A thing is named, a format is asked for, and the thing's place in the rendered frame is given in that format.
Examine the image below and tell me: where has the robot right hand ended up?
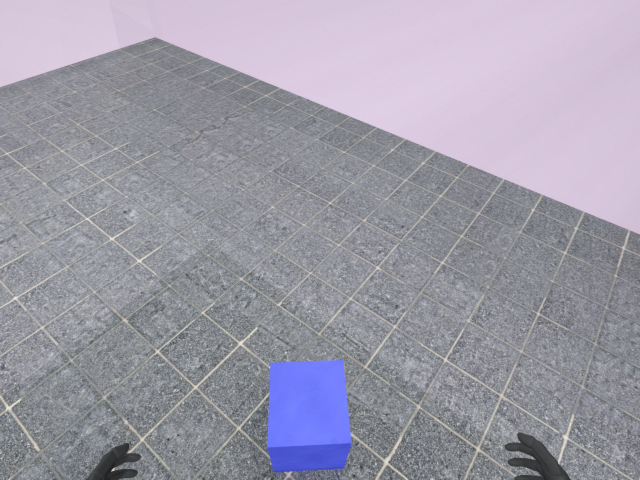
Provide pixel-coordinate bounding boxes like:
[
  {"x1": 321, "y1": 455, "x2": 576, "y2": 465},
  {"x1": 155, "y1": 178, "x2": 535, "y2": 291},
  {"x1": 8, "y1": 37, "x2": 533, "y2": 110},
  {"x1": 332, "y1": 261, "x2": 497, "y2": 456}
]
[{"x1": 505, "y1": 432, "x2": 571, "y2": 480}]

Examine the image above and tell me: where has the robot left hand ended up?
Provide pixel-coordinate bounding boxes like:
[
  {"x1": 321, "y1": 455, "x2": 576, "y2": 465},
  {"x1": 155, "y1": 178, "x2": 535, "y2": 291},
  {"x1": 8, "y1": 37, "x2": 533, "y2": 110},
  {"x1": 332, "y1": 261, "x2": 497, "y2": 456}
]
[{"x1": 86, "y1": 443, "x2": 141, "y2": 480}]

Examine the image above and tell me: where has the carton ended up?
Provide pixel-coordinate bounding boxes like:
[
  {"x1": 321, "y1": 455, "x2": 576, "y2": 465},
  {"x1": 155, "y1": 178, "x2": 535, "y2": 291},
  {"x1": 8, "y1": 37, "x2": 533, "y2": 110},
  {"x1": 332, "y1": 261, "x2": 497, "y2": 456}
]
[{"x1": 267, "y1": 360, "x2": 352, "y2": 472}]

